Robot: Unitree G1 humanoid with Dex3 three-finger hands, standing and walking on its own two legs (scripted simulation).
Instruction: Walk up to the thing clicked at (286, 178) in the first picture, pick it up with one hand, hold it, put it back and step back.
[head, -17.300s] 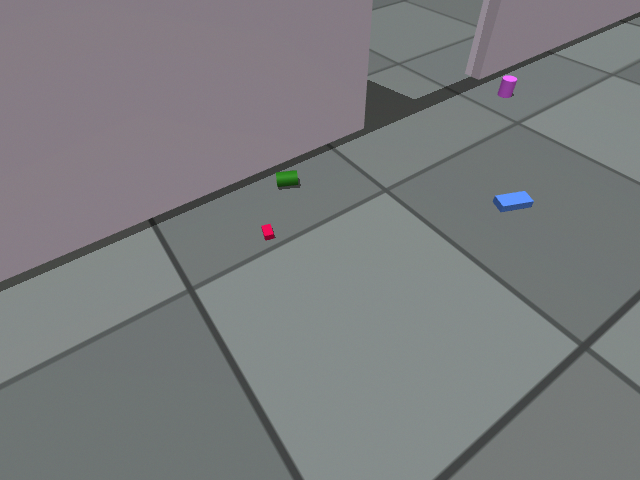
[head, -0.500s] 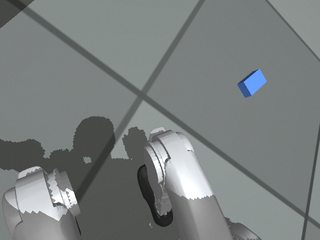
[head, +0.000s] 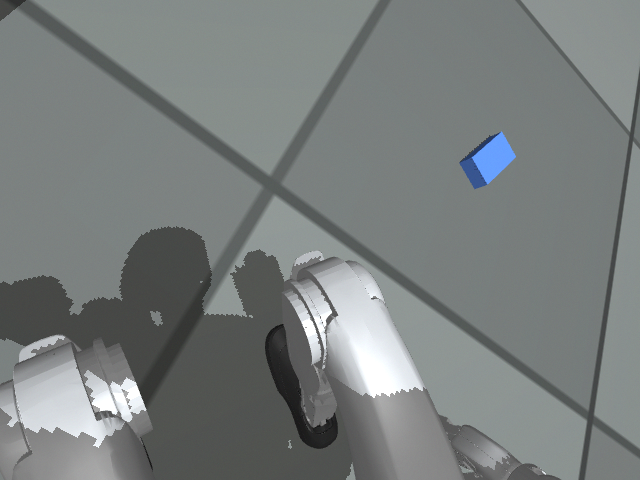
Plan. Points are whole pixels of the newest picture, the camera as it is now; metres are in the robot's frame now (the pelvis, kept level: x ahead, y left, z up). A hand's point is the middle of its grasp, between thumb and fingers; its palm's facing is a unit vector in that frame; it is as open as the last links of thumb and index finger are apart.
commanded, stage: close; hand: left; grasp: from above
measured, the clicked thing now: out of the picture +0.42 +0.34 -0.26
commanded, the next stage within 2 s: settle in 1.14 s
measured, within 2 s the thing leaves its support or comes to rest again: leaves its support in 1.54 s
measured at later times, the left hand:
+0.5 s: hand out of the picture +0.40 +0.34 -0.25, palm faces -0.43 -0.21 -0.88, open 10.4 cm
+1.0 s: hand out of the picture +0.41 +0.34 -0.25, palm faces -0.41 -0.19 -0.89, open 10.0 cm
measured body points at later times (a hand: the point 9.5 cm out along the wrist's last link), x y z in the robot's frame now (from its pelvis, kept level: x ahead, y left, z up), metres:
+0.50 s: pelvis -0.01 +0.00 +0.00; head +0.26 +0.13 +0.34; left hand +0.42 +0.34 -0.20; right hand +0.06 -0.26 -0.05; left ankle +0.06 +0.12 -0.26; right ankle +0.12 -0.14 -0.26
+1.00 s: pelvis +0.00 +0.00 +0.00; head +0.26 +0.13 +0.34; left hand +0.43 +0.34 -0.20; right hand +0.06 -0.26 -0.05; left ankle +0.06 +0.12 -0.26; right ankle +0.12 -0.14 -0.26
